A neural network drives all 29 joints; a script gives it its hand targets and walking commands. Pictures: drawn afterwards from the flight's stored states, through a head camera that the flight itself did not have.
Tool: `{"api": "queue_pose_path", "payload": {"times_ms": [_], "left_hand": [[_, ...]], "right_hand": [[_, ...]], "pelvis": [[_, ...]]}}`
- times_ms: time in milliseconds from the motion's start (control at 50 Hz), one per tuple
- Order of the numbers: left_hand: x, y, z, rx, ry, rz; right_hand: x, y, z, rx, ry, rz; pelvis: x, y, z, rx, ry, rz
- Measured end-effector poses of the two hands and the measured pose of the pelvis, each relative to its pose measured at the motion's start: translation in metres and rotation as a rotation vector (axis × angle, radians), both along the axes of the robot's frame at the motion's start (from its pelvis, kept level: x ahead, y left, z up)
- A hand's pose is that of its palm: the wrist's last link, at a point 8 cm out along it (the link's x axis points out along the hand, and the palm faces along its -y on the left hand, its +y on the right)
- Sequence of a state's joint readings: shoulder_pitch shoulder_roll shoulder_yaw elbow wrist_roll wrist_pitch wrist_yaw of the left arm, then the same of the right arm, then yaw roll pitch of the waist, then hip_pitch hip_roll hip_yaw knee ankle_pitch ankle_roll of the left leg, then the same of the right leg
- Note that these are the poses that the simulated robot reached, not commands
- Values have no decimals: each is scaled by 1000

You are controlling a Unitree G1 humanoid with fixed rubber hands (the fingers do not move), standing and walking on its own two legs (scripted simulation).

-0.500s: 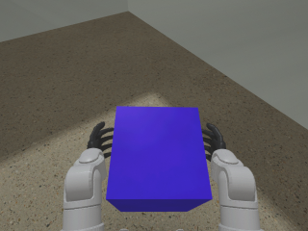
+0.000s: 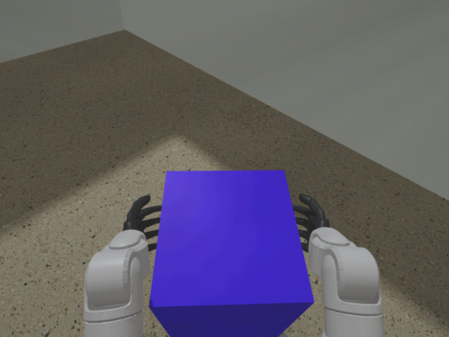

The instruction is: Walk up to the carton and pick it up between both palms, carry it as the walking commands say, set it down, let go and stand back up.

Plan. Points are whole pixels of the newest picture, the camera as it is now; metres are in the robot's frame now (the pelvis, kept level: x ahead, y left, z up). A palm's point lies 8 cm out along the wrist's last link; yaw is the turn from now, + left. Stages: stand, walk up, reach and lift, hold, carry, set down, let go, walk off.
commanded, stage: carry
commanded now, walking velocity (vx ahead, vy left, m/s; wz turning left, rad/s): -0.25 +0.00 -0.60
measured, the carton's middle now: (225, 259) +0.27 +0.01 +0.00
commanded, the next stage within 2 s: none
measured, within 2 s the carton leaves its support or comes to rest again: neither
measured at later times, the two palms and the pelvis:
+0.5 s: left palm out of the picture +0.12 +0.01 +0.07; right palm out of the picture +0.01 -0.26 +0.07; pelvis -0.19 -0.02 -0.01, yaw -19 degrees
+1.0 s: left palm out of the picture -0.08 +0.01 +0.07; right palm out of the picture -0.24 -0.23 +0.07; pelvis -0.39 +0.04 -0.02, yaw -36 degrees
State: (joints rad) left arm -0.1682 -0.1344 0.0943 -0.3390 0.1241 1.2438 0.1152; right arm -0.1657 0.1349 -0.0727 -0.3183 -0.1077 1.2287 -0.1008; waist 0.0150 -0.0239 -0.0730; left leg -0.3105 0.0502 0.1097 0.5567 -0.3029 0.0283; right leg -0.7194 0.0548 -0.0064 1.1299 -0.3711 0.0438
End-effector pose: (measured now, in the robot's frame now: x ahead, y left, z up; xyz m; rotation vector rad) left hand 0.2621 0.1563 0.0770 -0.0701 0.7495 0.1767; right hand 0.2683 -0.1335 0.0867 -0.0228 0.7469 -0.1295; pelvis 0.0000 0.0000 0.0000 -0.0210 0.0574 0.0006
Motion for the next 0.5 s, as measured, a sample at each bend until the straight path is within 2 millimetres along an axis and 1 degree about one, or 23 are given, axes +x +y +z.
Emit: {"api": "queue_pose_path", "payload": {"times_ms": [60, 100, 140, 200, 240, 280, 320, 360, 400, 440, 500], "left_hand": [[-15, -6, 2, -8, 0, -14], [-22, -14, 5, -6, -17, -28], [-29, -26, 8, -2, -37, -50], [-41, -52, 6, 11, -49, -100], [-52, -75, -1, 29, -44, -147], [-66, -96, -11, 53, -8, -214], [-82, -114, -18, 66, 33, -275], [-98, -127, -21, 72, 53, -328], [-112, -137, -19, 72, 45, -370], [-124, -144, -15, 67, 20, -402], [-142, -145, -9, 53, -19, -429]], "right_hand": [[-19, -6, 4, 0, 0, -19], [-32, -14, 6, 6, -16, -38], [-46, -26, 6, 13, -36, -64], [-74, -51, -3, 28, -48, -115], [-97, -72, -15, 46, -46, -161], [-127, -91, -27, 61, -11, -221], [-159, -105, -35, 67, 29, -278], [-189, -115, -38, 74, 49, -332], [-214, -121, -36, 78, 40, -376], [-235, -124, -30, 76, 13, -409], [-260, -123, -21, 63, -26, -437]], "pelvis": [[-19, -3, 2, -25, -1, -33], [-33, -6, 1, -32, 5, -64], [-47, -10, -1, -35, 13, -98], [-69, -20, -8, -27, 21, -150], [-86, -28, -16, -23, 25, -182], [-103, -31, -15, -12, 25, -205], [-120, -32, -11, 12, 20, -227], [-137, -31, -9, 31, 19, -253], [-153, -28, -7, 42, 18, -279], [-168, -24, -7, 49, 19, -303], [-189, -17, -8, 54, 25, -335]]}}
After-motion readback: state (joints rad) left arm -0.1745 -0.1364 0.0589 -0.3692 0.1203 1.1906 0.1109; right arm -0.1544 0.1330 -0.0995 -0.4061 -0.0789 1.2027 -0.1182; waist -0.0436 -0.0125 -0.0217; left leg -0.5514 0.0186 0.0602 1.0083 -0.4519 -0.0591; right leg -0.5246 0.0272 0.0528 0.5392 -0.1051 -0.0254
